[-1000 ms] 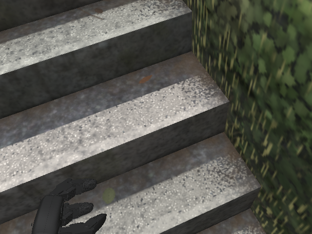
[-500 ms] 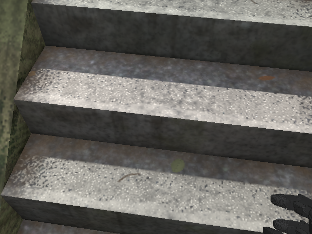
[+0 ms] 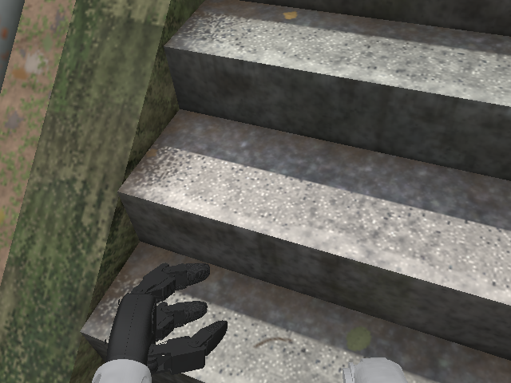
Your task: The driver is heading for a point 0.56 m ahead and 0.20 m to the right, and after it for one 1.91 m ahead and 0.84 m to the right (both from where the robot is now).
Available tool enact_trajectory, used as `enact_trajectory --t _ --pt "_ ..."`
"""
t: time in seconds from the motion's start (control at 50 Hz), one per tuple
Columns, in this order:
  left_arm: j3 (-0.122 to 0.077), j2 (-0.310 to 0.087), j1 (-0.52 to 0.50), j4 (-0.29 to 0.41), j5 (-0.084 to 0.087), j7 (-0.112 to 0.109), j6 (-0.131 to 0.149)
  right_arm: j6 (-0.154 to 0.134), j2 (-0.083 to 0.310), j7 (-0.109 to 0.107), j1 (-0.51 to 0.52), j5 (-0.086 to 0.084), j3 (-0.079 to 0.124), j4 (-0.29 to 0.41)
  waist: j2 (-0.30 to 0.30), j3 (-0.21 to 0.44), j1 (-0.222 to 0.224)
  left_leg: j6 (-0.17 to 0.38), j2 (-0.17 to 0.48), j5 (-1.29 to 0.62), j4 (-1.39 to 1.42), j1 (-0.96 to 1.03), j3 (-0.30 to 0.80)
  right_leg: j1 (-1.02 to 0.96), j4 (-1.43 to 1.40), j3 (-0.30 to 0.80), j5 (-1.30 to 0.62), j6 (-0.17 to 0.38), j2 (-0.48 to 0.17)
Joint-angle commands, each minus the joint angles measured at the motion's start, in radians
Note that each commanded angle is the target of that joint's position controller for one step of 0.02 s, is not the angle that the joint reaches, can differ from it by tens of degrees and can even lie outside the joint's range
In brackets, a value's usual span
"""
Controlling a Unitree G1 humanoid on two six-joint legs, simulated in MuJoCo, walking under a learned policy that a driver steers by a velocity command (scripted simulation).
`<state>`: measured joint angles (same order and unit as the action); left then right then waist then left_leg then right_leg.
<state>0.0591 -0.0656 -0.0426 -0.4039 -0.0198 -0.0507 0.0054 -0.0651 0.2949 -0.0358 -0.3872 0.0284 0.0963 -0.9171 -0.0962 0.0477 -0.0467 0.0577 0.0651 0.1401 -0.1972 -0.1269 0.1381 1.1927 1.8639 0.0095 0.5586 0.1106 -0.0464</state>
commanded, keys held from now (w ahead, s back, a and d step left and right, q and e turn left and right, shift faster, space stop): w+e+shift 0.62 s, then w+shift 0.06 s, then w+q+shift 0.32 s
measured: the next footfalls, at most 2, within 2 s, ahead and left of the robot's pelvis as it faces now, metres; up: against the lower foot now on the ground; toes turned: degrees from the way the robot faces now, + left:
right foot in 0.08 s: +0.15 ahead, -0.14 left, +0.18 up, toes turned +5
left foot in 0.48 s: -0.06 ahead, -0.02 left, +0.00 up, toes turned -12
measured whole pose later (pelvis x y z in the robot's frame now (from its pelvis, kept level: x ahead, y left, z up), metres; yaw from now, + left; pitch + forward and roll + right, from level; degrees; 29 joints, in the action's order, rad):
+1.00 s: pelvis -0.02 -0.14 -0.01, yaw -30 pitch +3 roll +4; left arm -0.01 -0.17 0.32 -0.81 -0.01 -0.06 0.07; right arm 0.10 0.20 -0.02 -0.04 0.05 0.04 -0.62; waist -0.11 -0.04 -0.04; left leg 0.01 -0.15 0.55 -2.34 -1.12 0.05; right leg 0.13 0.41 -0.14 0.32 -0.11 -0.21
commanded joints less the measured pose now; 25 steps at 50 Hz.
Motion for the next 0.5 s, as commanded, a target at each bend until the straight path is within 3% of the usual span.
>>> enact_trajectory --t 0.02,0.04,0.06,0.08,0.1,0.12,0.14,0.16,0.18,0.2,0.22,0.24,0.26,0.28,0.32,0.34,0.38,0.4,0.42,0.44,0.46,0.48,0.5 --pt "-0.079 -0.176 0.315 -0.068 0.046 0.007 -0.022 -0.014 0.197 0.029 0.299 -0.020 0.035 0.161 0.008 0.184 0.228 0.146 0.122 -0.870 0.041 -0.371 -0.194 -0.945 -0.408 -0.213 -0.016 0.000 0.096" --pt "-0.102 -0.207 0.456 -0.112 0.048 -0.003 -0.012 -0.012 0.213 0.045 0.259 -0.023 0.043 0.158 -0.017 0.261 0.280 0.133 0.128 -1.121 -0.243 -0.246 -0.200 -1.011 -0.619 -0.163 0.022 -0.013 0.141" --pt "-0.109 -0.223 0.390 -0.160 0.067 0.008 0.011 0.011 0.160 0.066 0.129 -0.029 0.045 0.176 0.183 0.284 0.167 0.109 0.066 -0.960 -0.565 -0.316 -0.150 -1.076 -0.901 0.006 0.046 0.021 0.221" --pt "-0.144 -0.334 0.364 -0.192 0.050 0.009 0.022 0.038 0.028 0.090 0.094 -0.008 0.017 0.223 0.596 0.329 0.095 0.065 -0.087 -0.093 -0.935 -0.577 -0.063 -1.185 -1.248 0.537 0.260 0.086 0.043" --pt "-0.117 -0.266 0.113 -0.130 0.035 0.016 0.005 0.051 -0.062 0.088 0.011 0.040 -0.002 0.204 0.551 0.463 -0.038 0.020 -0.142 -0.040 -1.327 -0.565 0.178 -1.127 -1.274 0.759 0.429 0.044 0.026" --pt "-0.101 -0.240 0.070 -0.145 0.065 0.005 -0.011 0.070 -0.115 0.089 0.068 0.081 -0.024 0.236 0.478 0.416 -0.050 -0.039 -0.127 -0.063 -1.471 -0.559 0.089 -0.919 -1.333 0.726 0.427 -0.022 0.079" --pt "-0.094 -0.224 0.050 -0.176 0.051 -0.010 -0.016 0.098 -0.131 0.079 0.132 0.091 -0.035 0.299 0.374 0.328 -0.082 -0.065 -0.123 -0.053 -1.571 -0.607 0.019 -0.760 -1.311 0.731 0.491 -0.001 0.082" --pt "-0.082 -0.170 0.018 -0.205 0.035 -0.017 -0.009 0.109 -0.123 0.068 0.170 0.097 -0.048 0.312 0.230 0.236 -0.097 -0.080 -0.132 -0.042 -1.597 -0.590 -0.038 -0.619 -1.196 0.588 0.377 0.013 0.145" --pt "-0.072 -0.150 0.006 -0.217 0.013 -0.020 -0.004 0.120 -0.134 0.067 0.174 0.088 -0.057 0.319 0.182 0.199 -0.108 -0.090 -0.150 -0.046 -1.603 -0.566 -0.079 -0.550 -1.134 0.454 0.254 0.018 0.182" --pt "-0.071 -0.152 0.014 -0.227 -0.002 -0.024 -0.002 0.122 -0.139 0.068 0.157 0.073 -0.065 0.316 0.174 0.163 -0.110 -0.100 -0.172 -0.005 -1.579 -0.548 -0.120 -0.506 -1.140 0.399 0.189 0.020 0.197" --pt "-0.070 -0.143 0.022 -0.245 -0.011 -0.027 0.000 0.127 -0.128 0.074 0.141 0.077 -0.073 0.295 0.146 0.129 -0.109 -0.094 -0.187 0.013 -1.510 -0.513 -0.131 -0.460 -1.151 0.404 0.197 0.017 0.209" --pt "-0.078 -0.164 0.021 -0.229 -0.013 -0.031 0.005 0.131 -0.113 0.071 0.150 0.077 -0.073 0.298 0.180 0.091 -0.097 -0.088 -0.207 0.060 -1.445 -0.489 -0.156 -0.438 -1.211 0.411 0.158 -0.009 0.216" --pt "-0.084 -0.165 0.007 -0.228 -0.013 -0.035 0.002 0.128 -0.094 0.072 0.164 0.076 -0.073 0.293 0.197 0.065 -0.086 -0.081 -0.223 0.088 -1.408 -0.471 -0.153 -0.422 -1.231 0.452 0.164 -0.001 0.215" --pt "-0.078 -0.146 0.000 -0.203 -0.024 -0.034 -0.016 0.115 -0.080 0.076 0.201 0.057 -0.072 0.297 0.211 0.048 -0.062 -0.084 -0.229 0.099 -1.340 -0.431 -0.171 -0.392 -1.241 0.461 0.137 0.014 0.217" --pt "-0.092 -0.146 0.003 -0.163 -0.008 -0.040 -0.032 0.116 -0.063 0.074 0.139 0.040 -0.070 0.273 0.232 0.010 -0.074 -0.069 -0.243 0.123 -1.227 -0.321 -0.152 -0.327 -1.266 0.521 0.101 0.033 0.193" --pt "-0.098 -0.132 -0.036 -0.133 -0.006 -0.042 -0.020 0.116 -0.058 0.070 0.117 0.034 -0.067 0.268 0.227 0.005 -0.095 -0.042 -0.232 0.136 -1.161 -0.245 -0.137 -0.259 -1.258 0.549 0.085 0.042 0.182" --pt "-0.104 -0.113 -0.078 -0.071 0.001 -0.047 -0.016 0.108 -0.041 0.063 0.061 0.029 -0.061 0.265 0.217 -0.022 -0.090 0.036 -0.174 0.123 -0.872 -0.075 -0.110 -0.161 -1.240 0.559 0.012 0.010 0.177" --pt "-0.101 -0.082 -0.058 -0.052 0.008 -0.056 -0.012 0.099 -0.070 0.059 0.058 0.018 -0.070 0.265 0.155 -0.050 -0.079 0.089 -0.125 0.073 -0.558 -0.021 -0.131 -0.159 -1.178 0.536 0.044 -0.027 0.201" --pt "-0.103 -0.068 -0.036 -0.038 0.030 -0.069 -0.014 0.092 -0.114 0.053 0.067 0.004 -0.080 0.261 0.052 -0.071 -0.073 0.122 -0.093 -0.146 -0.234 -0.011 -0.199 -0.223 -0.977 0.421 0.103 -0.089 0.299" --pt "-0.104 -0.060 0.015 -0.030 0.053 -0.080 -0.024 0.087 -0.185 0.062 0.147 -0.004 -0.092 0.267 -0.039 -0.067 -0.034 0.141 -0.075 -0.384 -0.038 -0.081 -0.260 -0.315 -0.643 0.275 0.147 -0.117 0.397" --pt "-0.107 -0.045 0.191 -0.062 0.068 -0.079 -0.032 0.080 -0.225 0.063 0.396 -0.019 -0.101 0.302 -0.209 -0.062 0.119 0.146 -0.005 -0.490 0.016 -0.269 -0.214 -0.464 -0.218 0.233 0.127 -0.042 0.407" --pt "-0.132 -0.089 0.297 -0.060 0.080 -0.068 -0.035 0.061 -0.187 0.049 0.597 0.022 -0.088 0.336 -0.286 0.034 0.230 0.140 0.067 -0.841 0.036 -0.314 -0.181 -0.556 0.247 0.105 -0.052 -0.064 0.479" --pt "-0.138 -0.118 0.276 -0.027 0.071 -0.058 -0.018 0.053 -0.095 0.030 0.591 0.027 -0.054 0.308 -0.160 0.127 0.255 0.108 0.093 -1.068 -0.127 -0.200 -0.234 -0.456 0.488 0.119 -0.002 -0.073 0.454"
